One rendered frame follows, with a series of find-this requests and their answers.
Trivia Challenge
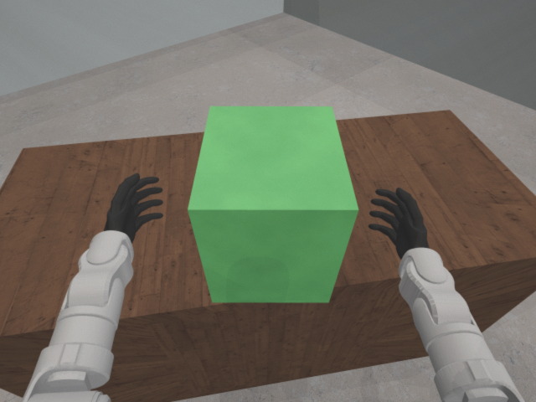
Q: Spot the pedestal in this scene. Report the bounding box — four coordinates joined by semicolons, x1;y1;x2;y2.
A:
0;110;536;402

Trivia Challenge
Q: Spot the robot left hand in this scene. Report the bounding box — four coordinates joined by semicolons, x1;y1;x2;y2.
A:
104;173;163;243

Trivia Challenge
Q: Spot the carton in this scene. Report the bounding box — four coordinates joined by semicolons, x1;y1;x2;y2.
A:
188;106;358;302

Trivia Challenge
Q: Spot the robot left forearm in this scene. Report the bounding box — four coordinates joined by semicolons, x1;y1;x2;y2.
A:
21;230;134;402

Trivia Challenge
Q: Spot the robot right hand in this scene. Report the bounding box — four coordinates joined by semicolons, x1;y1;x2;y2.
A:
368;188;429;260

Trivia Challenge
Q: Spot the robot right forearm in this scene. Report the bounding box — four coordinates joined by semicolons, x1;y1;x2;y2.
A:
399;248;525;402

